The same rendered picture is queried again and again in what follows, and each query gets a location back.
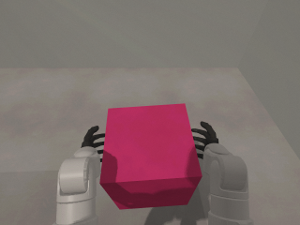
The robot right hand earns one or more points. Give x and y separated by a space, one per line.
210 137

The robot right forearm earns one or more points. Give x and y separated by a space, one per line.
228 186

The robot left hand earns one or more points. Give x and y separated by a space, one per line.
89 139

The carton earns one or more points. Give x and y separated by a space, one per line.
149 157

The robot left forearm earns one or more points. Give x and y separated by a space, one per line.
77 188

